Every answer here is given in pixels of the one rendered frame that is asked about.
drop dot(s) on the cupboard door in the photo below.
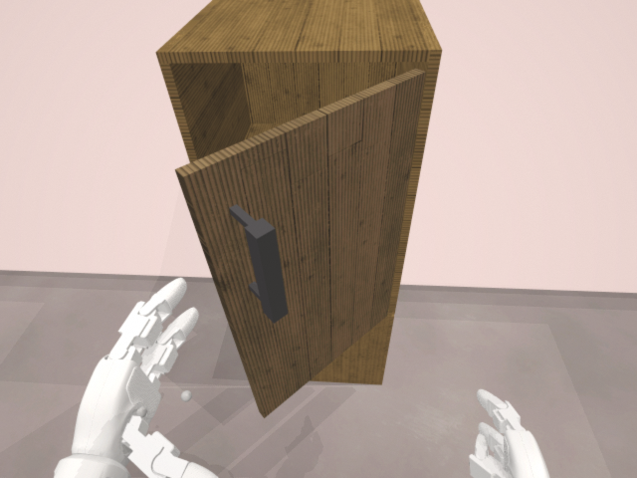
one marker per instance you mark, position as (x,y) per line
(333,183)

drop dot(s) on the robot left hand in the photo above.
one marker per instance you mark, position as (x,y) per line
(107,424)

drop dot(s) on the robot left forearm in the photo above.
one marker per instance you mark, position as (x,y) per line
(89,466)

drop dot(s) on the handle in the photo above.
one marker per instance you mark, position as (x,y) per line
(264,251)

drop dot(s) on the robot right hand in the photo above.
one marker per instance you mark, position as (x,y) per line
(517,454)

